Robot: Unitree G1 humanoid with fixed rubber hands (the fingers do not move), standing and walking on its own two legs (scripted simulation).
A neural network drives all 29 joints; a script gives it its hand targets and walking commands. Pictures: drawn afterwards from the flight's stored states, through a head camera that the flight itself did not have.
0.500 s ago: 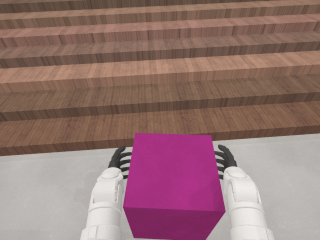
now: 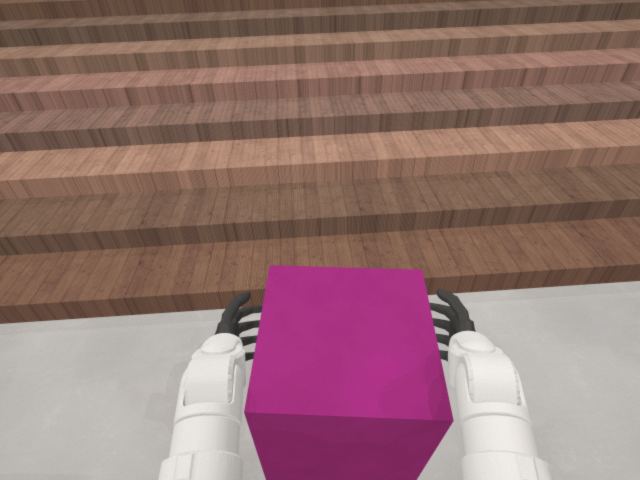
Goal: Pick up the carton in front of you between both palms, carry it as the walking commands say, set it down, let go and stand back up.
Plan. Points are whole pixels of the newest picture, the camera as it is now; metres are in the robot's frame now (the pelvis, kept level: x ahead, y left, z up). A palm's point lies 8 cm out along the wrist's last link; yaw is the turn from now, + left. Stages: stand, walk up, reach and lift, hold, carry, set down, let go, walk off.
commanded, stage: hold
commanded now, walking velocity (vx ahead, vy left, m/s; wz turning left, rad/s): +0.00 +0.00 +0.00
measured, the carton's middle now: (341, 379) +0.28 +0.00 -0.02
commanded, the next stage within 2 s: carry in 0.58 s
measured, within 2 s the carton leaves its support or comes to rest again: neither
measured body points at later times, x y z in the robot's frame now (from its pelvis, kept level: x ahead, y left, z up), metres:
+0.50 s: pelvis +0.00 +0.00 +0.00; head -0.05 +0.00 +0.45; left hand +0.30 +0.15 +0.04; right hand +0.30 -0.15 +0.05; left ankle +0.01 +0.13 -0.75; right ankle +0.02 -0.13 -0.75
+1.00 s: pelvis +0.11 +0.01 -0.02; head +0.09 +0.00 +0.43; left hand +0.39 +0.16 +0.05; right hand +0.40 -0.14 +0.05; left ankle +0.01 +0.14 -0.75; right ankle +0.05 -0.10 -0.73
